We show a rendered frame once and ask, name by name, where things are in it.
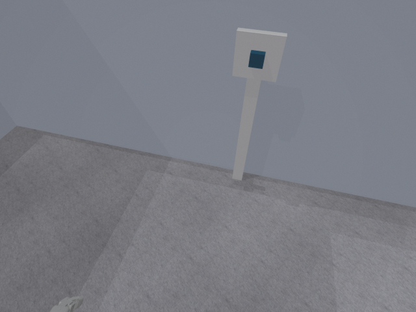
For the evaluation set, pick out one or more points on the button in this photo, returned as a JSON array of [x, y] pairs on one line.
[[256, 59]]

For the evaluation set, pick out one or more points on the panel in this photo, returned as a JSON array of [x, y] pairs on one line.
[[273, 44]]

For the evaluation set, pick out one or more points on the left robot hand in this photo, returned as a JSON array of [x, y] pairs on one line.
[[68, 304]]

